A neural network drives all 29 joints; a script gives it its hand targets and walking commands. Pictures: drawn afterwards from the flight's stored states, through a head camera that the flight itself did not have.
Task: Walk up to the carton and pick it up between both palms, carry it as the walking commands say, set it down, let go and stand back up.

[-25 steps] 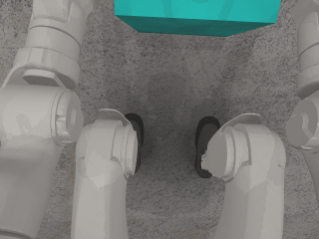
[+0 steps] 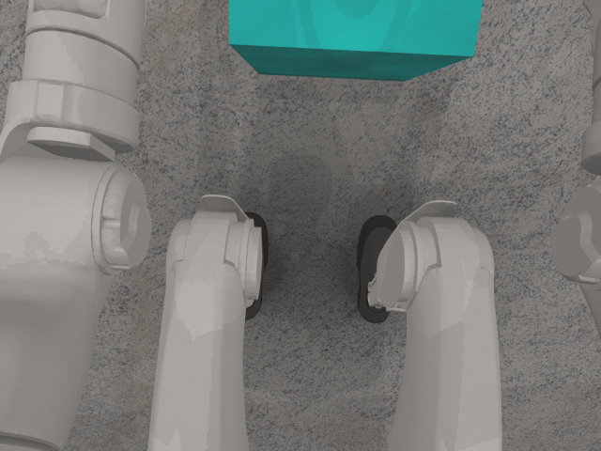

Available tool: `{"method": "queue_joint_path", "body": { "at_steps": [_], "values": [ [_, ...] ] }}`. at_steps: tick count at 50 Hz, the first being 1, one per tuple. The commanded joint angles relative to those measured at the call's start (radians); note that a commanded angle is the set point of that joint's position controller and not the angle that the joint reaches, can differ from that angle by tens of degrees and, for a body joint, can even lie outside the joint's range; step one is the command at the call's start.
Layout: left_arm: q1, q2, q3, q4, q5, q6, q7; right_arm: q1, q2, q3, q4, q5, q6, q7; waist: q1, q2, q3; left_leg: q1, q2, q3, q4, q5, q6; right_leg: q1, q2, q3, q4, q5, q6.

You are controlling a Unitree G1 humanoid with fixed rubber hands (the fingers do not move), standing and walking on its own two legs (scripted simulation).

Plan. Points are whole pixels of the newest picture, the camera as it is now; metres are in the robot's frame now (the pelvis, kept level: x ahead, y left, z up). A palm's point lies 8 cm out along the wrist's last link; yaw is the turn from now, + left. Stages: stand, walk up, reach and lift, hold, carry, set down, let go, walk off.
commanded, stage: set down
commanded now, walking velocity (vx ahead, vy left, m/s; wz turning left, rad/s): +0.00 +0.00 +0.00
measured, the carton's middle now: out of the picture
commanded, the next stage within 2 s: let go in 0.84 s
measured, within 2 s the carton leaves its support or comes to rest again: neither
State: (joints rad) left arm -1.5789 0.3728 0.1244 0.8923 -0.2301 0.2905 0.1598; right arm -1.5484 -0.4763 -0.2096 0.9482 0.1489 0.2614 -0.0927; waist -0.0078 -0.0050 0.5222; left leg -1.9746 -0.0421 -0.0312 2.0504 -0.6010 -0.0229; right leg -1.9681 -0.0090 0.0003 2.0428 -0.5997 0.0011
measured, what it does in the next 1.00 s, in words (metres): rises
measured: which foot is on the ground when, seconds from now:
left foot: down 0.00-1.00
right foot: down 0.00-1.00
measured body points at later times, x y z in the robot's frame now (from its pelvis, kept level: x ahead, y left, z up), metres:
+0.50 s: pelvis +0.00 +0.00 +0.12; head +0.38 +0.01 +0.36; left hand +0.61 +0.18 +0.01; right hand +0.61 -0.22 +0.02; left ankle +0.11 +0.12 -0.40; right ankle +0.11 -0.12 -0.40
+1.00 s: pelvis +0.01 +0.00 +0.22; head +0.37 +0.01 +0.48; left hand +0.59 +0.19 +0.10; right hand +0.60 -0.23 +0.12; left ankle +0.11 +0.12 -0.40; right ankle +0.11 -0.12 -0.40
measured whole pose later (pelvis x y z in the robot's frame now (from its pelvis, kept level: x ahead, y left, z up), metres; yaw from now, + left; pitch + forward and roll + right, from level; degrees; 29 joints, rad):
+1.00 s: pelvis +0.01 +0.00 +0.22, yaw +0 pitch +32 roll -1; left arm -1.48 0.41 0.12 0.85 -0.15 0.38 0.10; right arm -1.50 -0.50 -0.23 0.95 0.08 0.30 0.01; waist -0.01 0.00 0.43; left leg -1.38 -0.03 -0.04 1.13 -0.30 -0.02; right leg -1.37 -0.01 0.00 1.11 -0.29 0.00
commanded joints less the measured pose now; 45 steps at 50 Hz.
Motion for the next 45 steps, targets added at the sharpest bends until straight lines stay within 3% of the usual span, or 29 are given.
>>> {"method": "queue_joint_path", "body": {
  "at_steps": [1,16,27,37,40,45],
  "values": [
    [-0.314,0.17,-0.023,-0.242,0.013,0.008,0.022,-0.311,-0.243,-0.024,-0.249,0.039,-0.013,0.008,-0.112,0.03,-1.969,0.81,-0.051,0.068,-0.243,0.466,0.001,0.734,0.075,-0.087,-0.246,0.512,-0.002],
    [-0.289,0.215,0.0,-0.362,0.014,0.107,0.002,-0.283,-0.268,-0.044,-0.365,0.044,0.086,0.022,-0.118,0.037,-2.2,1.025,-0.062,0.065,-0.478,0.544,0.002,0.96,0.093,-0.077,-0.487,0.588,-0.004],
    [-0.236,0.222,0.009,-0.382,0.034,0.123,-0.019,-0.231,-0.271,-0.06,-0.345,0.014,0.103,0.043,-0.121,0.049,-2.208,1.196,-0.064,0.049,-0.673,0.639,-0.005,1.124,0.101,-0.059,-0.679,0.692,-0.004],
    [-0.205,0.199,0.027,-0.317,0.073,0.108,-0.044,-0.183,-0.248,-0.081,-0.249,-0.024,0.091,0.07,-0.124,0.061,-2.102,1.347,-0.057,0.027,-0.883,0.648,-0.009,1.211,0.1,-0.041,-0.888,0.702,-0.004],
    [-0.178,0.166,0.058,-0.184,0.115,0.09,-0.062,-0.168,-0.218,-0.101,-0.124,-0.063,0.068,0.087,-0.117,0.06,-1.895,1.279,-0.045,0.023,-0.949,0.565,-0.017,1.13,0.088,-0.04,-0.957,0.61,-0.003],
    [-0.157,0.114,0.093,-0.137,0.15,0.039,-0.081,-0.193,-0.182,-0.128,-0.101,-0.116,0.007,0.105,-0.108,0.036,-1.844,1.233,-0.036,0.022,-1.008,0.549,-0.03,1.168,0.082,-0.044,-1.006,0.629,0.001]
  ]
}}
